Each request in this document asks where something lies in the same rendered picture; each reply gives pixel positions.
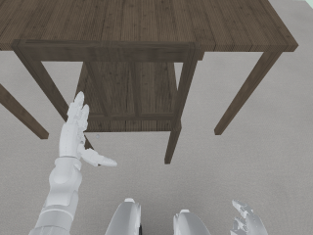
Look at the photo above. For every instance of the left robot hand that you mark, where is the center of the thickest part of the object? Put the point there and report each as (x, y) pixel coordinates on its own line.
(72, 134)

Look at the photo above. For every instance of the robot left shin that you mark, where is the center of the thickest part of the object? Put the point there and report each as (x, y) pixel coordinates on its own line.
(136, 231)

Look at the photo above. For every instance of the robot left thigh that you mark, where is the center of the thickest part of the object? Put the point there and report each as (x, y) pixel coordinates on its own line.
(125, 220)

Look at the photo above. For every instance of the chair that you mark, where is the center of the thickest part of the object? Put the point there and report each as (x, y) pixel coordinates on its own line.
(129, 86)

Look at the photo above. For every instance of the left robot forearm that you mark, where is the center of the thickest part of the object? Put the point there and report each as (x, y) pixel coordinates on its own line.
(60, 206)

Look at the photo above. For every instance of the table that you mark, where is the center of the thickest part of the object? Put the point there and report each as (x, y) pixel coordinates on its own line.
(218, 25)

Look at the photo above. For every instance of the right robot hand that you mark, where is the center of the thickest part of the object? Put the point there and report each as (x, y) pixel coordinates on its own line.
(253, 224)

